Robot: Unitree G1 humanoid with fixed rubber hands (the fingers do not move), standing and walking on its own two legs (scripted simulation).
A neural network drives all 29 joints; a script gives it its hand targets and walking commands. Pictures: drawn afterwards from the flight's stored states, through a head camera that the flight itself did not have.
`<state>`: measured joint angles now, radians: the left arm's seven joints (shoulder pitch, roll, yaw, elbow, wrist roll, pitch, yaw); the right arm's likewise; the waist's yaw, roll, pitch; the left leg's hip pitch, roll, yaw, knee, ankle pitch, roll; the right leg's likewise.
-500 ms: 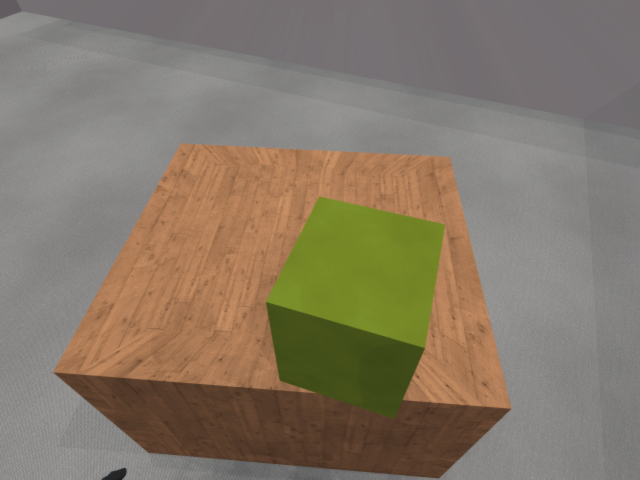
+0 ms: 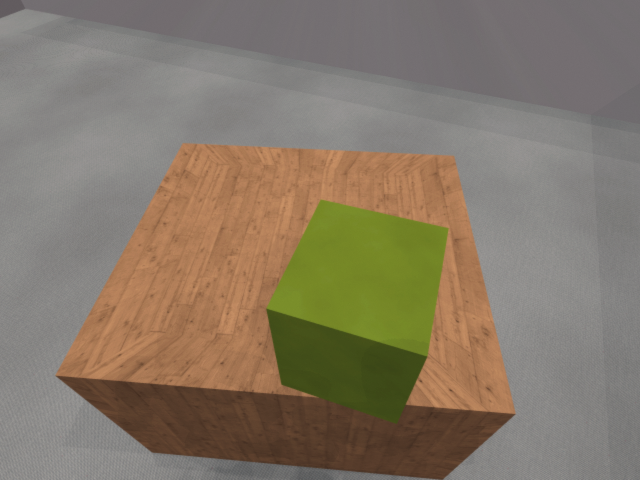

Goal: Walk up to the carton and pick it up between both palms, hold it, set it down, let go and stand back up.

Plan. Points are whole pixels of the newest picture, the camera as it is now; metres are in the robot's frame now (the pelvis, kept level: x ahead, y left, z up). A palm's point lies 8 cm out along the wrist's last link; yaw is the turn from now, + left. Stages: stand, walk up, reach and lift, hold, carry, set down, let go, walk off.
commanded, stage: stand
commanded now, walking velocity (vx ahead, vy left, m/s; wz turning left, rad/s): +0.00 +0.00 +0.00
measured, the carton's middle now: (358, 312) +0.40 -0.04 -0.10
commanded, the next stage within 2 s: none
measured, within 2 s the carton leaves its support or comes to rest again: neither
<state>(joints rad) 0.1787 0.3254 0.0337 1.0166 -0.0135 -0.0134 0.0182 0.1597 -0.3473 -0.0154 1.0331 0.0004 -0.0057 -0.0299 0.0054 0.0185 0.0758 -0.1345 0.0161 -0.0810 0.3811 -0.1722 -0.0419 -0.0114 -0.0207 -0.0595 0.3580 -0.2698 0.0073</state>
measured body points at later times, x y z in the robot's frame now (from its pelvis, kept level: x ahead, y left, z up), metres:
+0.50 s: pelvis +0.00 +0.00 +0.00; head +0.00 -0.01 +0.45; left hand +0.07 +0.30 -0.13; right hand +0.08 -0.30 -0.13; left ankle +0.03 +0.15 -0.74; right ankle -0.04 -0.12 -0.74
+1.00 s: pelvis +0.00 +0.00 +0.00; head +0.00 -0.01 +0.45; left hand +0.06 +0.30 -0.13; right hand +0.07 -0.30 -0.13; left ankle +0.03 +0.15 -0.74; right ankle -0.04 -0.12 -0.74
